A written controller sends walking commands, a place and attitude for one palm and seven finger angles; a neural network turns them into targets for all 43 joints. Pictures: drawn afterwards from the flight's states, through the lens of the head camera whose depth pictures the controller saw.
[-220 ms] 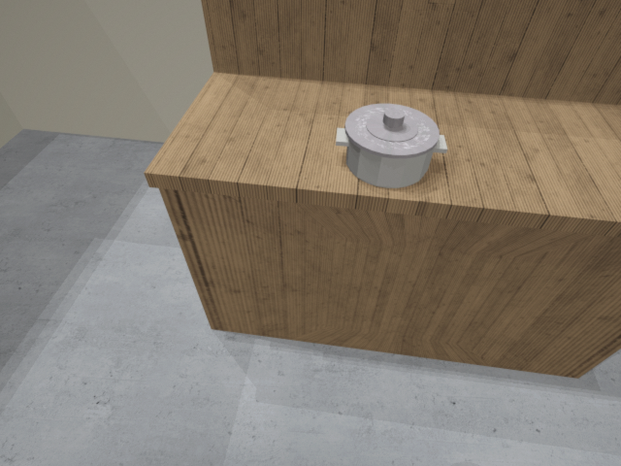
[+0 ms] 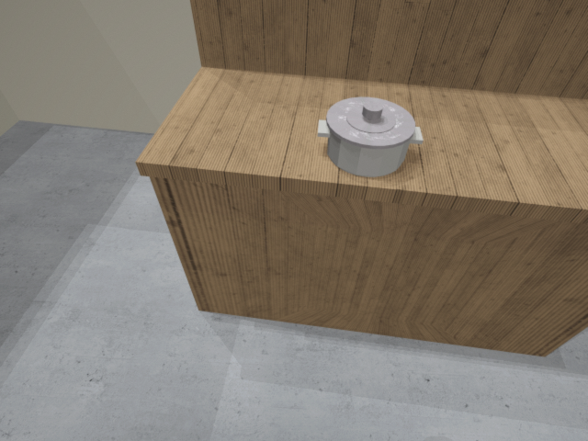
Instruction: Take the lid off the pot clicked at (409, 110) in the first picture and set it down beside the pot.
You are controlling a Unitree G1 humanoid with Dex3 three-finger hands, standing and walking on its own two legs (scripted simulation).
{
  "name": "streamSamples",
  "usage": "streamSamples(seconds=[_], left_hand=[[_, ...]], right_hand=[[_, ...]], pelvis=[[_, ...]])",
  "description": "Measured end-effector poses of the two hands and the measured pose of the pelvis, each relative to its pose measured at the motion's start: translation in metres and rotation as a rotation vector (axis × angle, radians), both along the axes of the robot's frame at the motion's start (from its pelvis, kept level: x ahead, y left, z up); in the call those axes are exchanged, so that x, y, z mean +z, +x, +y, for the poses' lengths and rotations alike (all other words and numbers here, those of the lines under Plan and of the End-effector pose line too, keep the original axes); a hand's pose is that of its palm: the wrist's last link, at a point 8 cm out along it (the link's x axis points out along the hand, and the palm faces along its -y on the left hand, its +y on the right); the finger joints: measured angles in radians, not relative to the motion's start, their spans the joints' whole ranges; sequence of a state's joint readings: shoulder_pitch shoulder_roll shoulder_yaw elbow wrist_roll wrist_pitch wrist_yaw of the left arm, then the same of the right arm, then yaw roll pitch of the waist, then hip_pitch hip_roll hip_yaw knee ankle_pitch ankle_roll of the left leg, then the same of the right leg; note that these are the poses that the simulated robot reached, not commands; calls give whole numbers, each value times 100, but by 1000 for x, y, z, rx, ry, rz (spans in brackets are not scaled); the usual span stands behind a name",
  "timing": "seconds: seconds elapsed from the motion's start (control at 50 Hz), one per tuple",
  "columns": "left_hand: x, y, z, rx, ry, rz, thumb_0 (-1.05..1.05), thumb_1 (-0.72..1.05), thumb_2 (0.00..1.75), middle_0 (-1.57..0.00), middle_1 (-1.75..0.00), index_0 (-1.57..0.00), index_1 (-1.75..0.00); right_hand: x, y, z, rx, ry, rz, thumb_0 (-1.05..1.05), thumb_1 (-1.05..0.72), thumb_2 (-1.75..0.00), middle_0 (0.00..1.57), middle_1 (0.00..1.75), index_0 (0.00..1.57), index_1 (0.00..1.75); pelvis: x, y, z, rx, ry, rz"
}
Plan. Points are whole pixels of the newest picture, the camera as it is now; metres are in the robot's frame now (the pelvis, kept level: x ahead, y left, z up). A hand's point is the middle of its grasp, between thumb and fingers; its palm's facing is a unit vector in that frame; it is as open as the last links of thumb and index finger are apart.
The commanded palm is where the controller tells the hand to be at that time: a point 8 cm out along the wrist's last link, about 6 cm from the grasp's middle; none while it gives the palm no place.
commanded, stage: look at it before walking up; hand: left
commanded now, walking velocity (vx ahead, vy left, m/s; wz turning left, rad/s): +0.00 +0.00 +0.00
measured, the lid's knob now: (372, 110) +0.74 -0.12 +0.08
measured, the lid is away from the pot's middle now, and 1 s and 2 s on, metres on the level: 0.00 0.00 0.00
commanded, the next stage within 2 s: take the last steps up to it in 0.44 s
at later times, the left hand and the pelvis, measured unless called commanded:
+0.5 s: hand out of the picture -0.01 +0.17 -0.18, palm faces +0.03 -0.98 -0.19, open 7.4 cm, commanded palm none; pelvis +0.00 +0.00 +0.00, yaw +0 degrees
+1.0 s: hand out of the picture +0.10 +0.10 -0.17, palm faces -0.02 -0.97 -0.24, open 7.4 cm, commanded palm none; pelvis +0.07 -0.09 -0.01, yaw -6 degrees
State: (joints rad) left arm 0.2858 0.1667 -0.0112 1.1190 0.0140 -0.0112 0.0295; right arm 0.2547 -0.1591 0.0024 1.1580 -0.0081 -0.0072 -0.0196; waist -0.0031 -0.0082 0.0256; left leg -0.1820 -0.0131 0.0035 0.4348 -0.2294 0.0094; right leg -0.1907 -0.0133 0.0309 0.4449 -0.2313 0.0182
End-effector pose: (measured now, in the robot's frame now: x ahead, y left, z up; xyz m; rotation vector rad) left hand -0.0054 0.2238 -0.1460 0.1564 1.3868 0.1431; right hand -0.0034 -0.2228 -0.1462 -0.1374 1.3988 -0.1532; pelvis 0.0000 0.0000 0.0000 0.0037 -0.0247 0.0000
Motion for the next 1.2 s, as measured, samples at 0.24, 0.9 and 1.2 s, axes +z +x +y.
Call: streamSamples(seconds=[0.24,0.9,1.2], left_hand=[[-2,-8,-7,16,-16,14,1,90,89,-20,-29,-20,-30],[7,70,-47,-81,23,9,1,90,90,-20,-29,-20,-30],[4,126,-155,-57,-46,25,0,90,89,-20,-29,-20,-30]], right_hand=[[-1,-4,6,-14,5,-1,0,-91,-90,20,30,20,30],[-17,-23,-60,-179,5,55,0,-91,-90,20,30,20,30],[1,148,-150,-136,-27,-124,0,-91,-90,19,30,20,30]], pelvis=[[-1,0,1,-2,0,1],[-11,46,-62,-124,35,31],[-2,135,-133,-118,-7,40]])
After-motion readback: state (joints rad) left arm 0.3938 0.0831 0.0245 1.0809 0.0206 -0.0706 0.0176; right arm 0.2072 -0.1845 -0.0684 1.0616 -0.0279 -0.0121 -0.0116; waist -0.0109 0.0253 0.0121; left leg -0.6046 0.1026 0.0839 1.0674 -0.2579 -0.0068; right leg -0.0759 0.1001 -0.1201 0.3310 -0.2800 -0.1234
